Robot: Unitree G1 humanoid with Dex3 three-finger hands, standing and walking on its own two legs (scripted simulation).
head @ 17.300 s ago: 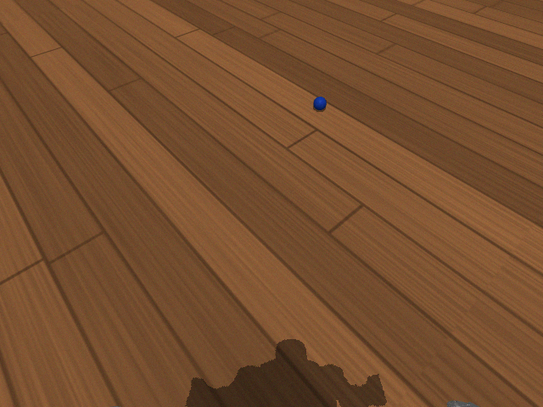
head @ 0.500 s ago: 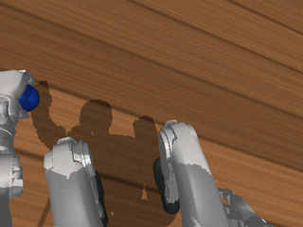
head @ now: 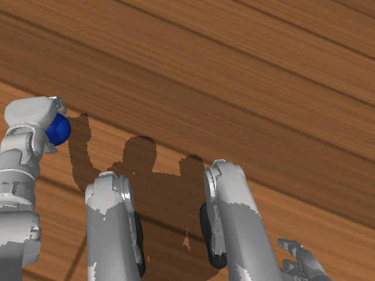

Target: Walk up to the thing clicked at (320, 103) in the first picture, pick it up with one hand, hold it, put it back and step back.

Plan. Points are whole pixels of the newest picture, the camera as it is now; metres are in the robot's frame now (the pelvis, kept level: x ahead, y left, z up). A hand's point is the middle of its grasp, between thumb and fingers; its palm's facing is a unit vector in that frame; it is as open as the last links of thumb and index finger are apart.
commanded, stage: lift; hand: left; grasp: from above
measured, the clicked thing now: (51, 129) +0.44 +0.29 -0.14
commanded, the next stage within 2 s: hold in 1.24 s
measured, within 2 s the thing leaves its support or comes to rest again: neither
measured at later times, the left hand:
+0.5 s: hand out of the picture +0.37 +0.29 +0.08, palm faces -0.40 -0.11 -0.91, open 10.6 cm
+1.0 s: hand out of the picture +0.36 +0.26 +0.23, palm faces -0.43 -0.10 -0.90, open 10.6 cm
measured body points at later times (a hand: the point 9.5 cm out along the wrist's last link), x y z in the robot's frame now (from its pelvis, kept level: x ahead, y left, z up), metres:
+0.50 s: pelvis +0.01 +0.01 +0.16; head +0.15 +0.04 +0.58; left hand +0.38 +0.29 +0.13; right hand +0.16 -0.25 +0.04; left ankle +0.10 +0.13 -0.36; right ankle +0.10 -0.13 -0.36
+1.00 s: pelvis +0.05 +0.00 +0.31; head +0.12 +0.01 +0.75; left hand +0.38 +0.26 +0.28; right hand +0.17 -0.25 +0.18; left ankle +0.10 +0.13 -0.36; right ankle +0.10 -0.13 -0.36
